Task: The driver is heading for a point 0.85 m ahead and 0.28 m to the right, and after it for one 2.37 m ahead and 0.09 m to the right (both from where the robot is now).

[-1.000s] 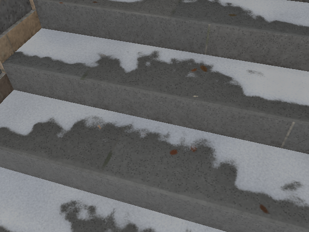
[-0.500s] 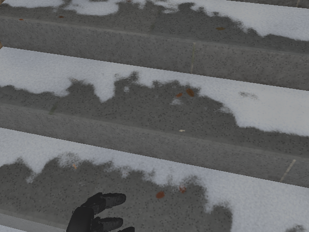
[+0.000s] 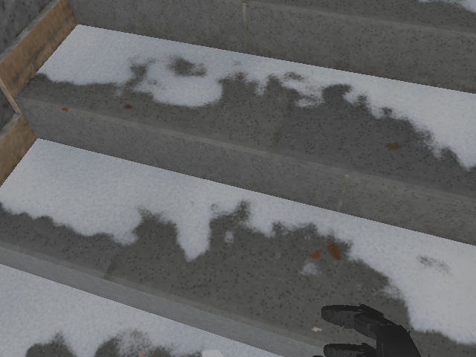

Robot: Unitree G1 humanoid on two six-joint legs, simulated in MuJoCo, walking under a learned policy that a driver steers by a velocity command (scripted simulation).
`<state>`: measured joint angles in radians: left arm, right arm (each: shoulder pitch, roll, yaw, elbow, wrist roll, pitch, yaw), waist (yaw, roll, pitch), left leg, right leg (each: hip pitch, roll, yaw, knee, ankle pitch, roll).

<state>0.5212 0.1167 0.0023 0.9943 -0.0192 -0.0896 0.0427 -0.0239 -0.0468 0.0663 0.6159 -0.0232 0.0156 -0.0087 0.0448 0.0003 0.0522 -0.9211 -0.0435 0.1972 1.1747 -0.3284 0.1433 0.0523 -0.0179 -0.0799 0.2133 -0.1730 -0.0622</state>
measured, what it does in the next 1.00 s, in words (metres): climbs, turning right: right foot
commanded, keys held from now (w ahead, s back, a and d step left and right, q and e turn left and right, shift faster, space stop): no key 0.30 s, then e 0.70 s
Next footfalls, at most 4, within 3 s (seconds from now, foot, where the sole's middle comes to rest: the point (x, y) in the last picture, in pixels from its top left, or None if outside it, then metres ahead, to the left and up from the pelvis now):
0.80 right None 0.17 -0.18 -0.64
1.28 left None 0.27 0.07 -0.65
1.70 right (407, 312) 0.45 -0.28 -0.49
2.16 left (384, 140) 0.79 -0.25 -0.34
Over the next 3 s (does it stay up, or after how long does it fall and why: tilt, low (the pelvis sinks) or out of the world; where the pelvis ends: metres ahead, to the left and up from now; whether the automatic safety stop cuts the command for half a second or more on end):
stays up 0.97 -0.48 0.55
